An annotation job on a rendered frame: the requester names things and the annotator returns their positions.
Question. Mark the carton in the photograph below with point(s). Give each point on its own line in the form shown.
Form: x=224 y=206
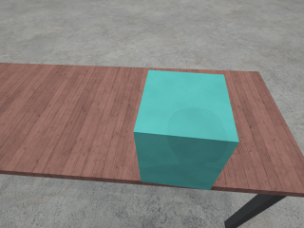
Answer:
x=185 y=130

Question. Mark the table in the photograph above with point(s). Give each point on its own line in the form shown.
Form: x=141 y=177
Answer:
x=77 y=123

